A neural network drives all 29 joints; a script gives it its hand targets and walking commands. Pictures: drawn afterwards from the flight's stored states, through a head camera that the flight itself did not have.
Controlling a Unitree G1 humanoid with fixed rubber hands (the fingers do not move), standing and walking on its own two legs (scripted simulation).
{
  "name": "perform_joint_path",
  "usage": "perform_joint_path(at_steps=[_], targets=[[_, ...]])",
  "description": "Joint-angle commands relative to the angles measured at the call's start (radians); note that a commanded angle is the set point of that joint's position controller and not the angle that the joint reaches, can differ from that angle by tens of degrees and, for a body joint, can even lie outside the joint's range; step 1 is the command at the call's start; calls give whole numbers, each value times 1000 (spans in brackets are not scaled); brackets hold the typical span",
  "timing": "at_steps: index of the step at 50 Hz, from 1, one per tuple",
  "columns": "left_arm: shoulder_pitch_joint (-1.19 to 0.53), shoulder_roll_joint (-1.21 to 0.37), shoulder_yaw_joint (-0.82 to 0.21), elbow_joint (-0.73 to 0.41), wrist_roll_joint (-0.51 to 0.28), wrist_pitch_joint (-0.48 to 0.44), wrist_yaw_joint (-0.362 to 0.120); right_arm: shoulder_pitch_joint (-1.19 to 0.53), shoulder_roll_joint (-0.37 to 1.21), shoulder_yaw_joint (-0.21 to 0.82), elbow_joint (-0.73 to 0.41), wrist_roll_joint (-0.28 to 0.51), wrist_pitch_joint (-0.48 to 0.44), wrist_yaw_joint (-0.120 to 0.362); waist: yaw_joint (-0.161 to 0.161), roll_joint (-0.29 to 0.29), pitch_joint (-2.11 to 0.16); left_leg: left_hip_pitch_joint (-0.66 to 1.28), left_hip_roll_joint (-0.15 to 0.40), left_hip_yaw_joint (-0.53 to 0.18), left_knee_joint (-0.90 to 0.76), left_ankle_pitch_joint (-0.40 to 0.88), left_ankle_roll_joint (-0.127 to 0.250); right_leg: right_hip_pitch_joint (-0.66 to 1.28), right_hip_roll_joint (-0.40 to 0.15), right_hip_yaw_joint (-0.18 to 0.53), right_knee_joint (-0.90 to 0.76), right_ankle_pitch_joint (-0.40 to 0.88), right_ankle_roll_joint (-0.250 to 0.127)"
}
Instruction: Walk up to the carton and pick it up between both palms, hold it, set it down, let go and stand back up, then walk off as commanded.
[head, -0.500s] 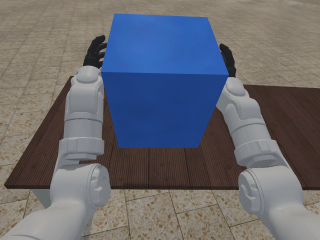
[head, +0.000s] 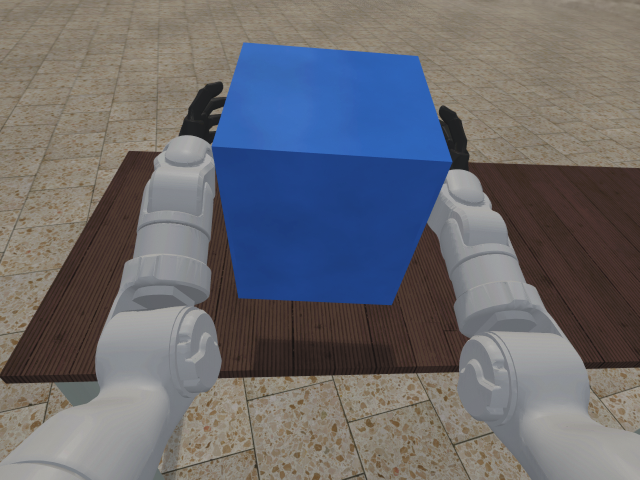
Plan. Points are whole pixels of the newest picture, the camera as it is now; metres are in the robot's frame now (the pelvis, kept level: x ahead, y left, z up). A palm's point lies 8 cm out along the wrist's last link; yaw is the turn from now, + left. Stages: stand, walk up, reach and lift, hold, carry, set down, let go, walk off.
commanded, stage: set down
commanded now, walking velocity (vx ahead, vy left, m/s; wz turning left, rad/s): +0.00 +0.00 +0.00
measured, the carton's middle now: (323, 183) +0.42 -0.03 +0.19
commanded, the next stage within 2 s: none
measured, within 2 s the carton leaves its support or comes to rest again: neither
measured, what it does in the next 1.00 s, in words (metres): stands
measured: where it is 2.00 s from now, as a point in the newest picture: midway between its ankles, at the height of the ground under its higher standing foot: outside the picture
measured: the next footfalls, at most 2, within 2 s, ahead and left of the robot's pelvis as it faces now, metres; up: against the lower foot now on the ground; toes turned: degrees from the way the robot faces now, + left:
none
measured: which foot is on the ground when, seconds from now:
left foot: down 0.00-1.00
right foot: down 0.00-1.00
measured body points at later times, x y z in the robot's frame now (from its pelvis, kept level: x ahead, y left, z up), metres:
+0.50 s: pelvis +0.01 +0.01 +0.00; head -0.02 +0.04 +0.45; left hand +0.47 +0.11 +0.21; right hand +0.40 -0.19 +0.21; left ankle +0.01 +0.10 -0.75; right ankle +0.00 -0.11 -0.75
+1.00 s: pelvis +0.02 +0.01 +0.00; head +0.02 +0.04 +0.45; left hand +0.49 +0.10 +0.17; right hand +0.42 -0.20 +0.17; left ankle +0.01 +0.10 -0.75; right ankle +0.00 -0.10 -0.75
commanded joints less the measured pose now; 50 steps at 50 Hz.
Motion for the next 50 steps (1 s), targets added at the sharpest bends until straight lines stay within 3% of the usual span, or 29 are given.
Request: perform_joint_path(at_steps=[1,3,5,8,9,10,12,17,19,21,22,23,24,26,27,28,29,30,31,32,34,37,39,40,41,43,46,48,50], targets=[[-671,-517,-256,-98,-94,-78,-145,-823,403,244,-212,48,-101,135,26,149,-501,161,-2,71,3,241,-74,77,22,-85,17,266,54],[-642,-535,-291,-159,-145,-88,-129,-830,417,295,-273,65,-117,139,23,134,-579,190,2,72,24,333,-78,95,20,-87,34,369,53],[-605,-525,-259,-57,-123,-85,-135,-789,407,255,-217,31,-102,133,11,99,-532,137,-11,81,12,273,-74,111,16,-86,29,351,57],[-632,-531,-270,-71,-135,-116,-132,-776,424,265,-224,27,-113,130,2,81,-592,123,-10,68,12,246,-66,149,6,-72,38,427,67],[-637,-503,-231,-42,-114,-113,-134,-791,422,234,-219,14,-115,134,20,122,-533,100,-5,72,-3,226,-61,112,6,-85,44,379,62],[-631,-519,-267,-99,-136,-115,-137,-798,433,277,-284,20,-120,130,5,71,-590,124,-7,83,6,290,-64,157,11,-82,55,494,78],[-621,-530,-283,-107,-136,-127,-139,-759,463,284,-246,29,-119,120,-4,102,-623,115,-16,79,21,324,-72,189,8,-75,74,580,82],[-625,-519,-230,-16,-109,-115,-154,-759,425,206,-229,-13,-120,126,-10,112,-473,124,-1,69,-11,200,-69,98,8,-92,28,356,67],[-641,-496,-241,6,-123,-147,-156,-762,442,194,-248,-50,-136,130,-12,75,-569,94,-7,72,-10,201,-59,115,-6,-84,34,437,74],[-616,-526,-257,-23,-128,-172,-147,-702,450,217,-206,-46,-137,136,-28,116,-624,137,-4,65,4,285,-74,135,0,-88,57,532,72],[-619,-522,-241,16,-114,-171,-149,-712,431,183,-194,-66,-142,134,-28,137,-583,149,5,69,9,291,-82,88,6,-98,49,468,72],[-634,-481,-210,47,-91,-175,-158,-689,439,164,-128,-80,-120,136,-8,110,-483,100,-6,79,-24,203,-62,91,-7,-83,34,414,74],[-690,-494,-217,9,-95,-177,-156,-733,433,160,-170,-81,-136,144,-20,110,-500,106,2,89,-38,169,-69,92,2,-91,22,330,67],[-622,-498,-167,88,-77,-174,-156,-763,435,149,-189,-83,-150,149,14,131,-488,82,-2,82,-27,156,-67,95,3,-80,28,305,66],[-647,-512,-202,100,-101,-175,-155,-790,436,129,-198,-95,-153,147,-11,137,-509,90,-3,84,-21,164,-69,70,3,-92,25,319,60],[-669,-526,-245,10,-123,-197,-146,-755,473,155,-203,-95,-158,152,-2,117,-590,109,1,90,-13,243,-78,97,14,-95,41,368,56],[-698,-538,-242,23,-119,-204,-137,-731,468,152,-174,-87,-162,156,-6,172,-618,148,3,85,11,281,-91,74,12,-95,45,370,56],[-681,-525,-230,29,-116,-215,-133,-763,463,150,-192,-88,-169,158,10,150,-635,148,-1,84,6,283,-86,79,16,-98,37,377,56],[-671,-519,-213,50,-120,-212,-131,-753,435,135,-197,-104,-169,158,-13,130,-595,154,11,67,13,303,-92,54,18,-110,36,382,57],[-652,-480,-175,114,-96,-212,-140,-716,427,122,-132,-121,-152,161,-2,87,-529,109,3,86,-19,232,-71,57,9,-95,17,351,64],[-624,-503,-183,55,-93,-213,-141,-710,439,151,-166,-108,-160,169,9,99,-573,152,6,83,0,298,-75,80,9,-93,50,456,66],[-652,-490,-184,91,-91,-213,-144,-705,425,115,-151,-130,-161,170,-8,140,-524,163,11,73,7,297,-88,41,18,-104,40,366,53],[-595,-477,-163,126,-86,-209,-153,-658,440,123,-148,-153,-161,164,-12,76,-551,126,4,98,1,282,-70,104,2,-86,36,453,66],[-621,-495,-181,89,-97,-222,-152,-677,464,132,-177,-149,-168,167,5,109,-583,122,3,95,-3,300,-81,105,9,-99,57,477,67],[-671,-517,-211,31,-109,-239,-147,-685,480,138,-181,-152,-174,167,-10,91,-629,135,5,96,6,325,-80,105,9,-94,60,509,68],[-614,-494,-175,62,-84,-230,-152,-656,459,137,-177,-146,-170,168,8,137,-530,144,5,93,6,365,-90,98,8,-92,58,522,73],[-648,-478,-178,108,-84,-229,-158,-645,459,86,-152,-177,-168,166,-6,132,-535,120,12,95,5,312,-93,99,12,-94,45,434,67],[-637,-528,-214,52,-105,-238,-145,-672,454,88,-203,-176,-196,170,-25,151,-608,183,20,83,34,413,-107,51,20,-107,48,480,59],[-645,-494,-192,76,-100,-242,-148,-645,463,101,-213,-184,-184,171,-6,107,-640,144,10,90,21,349,-93,87,13,-101,45,493,65]])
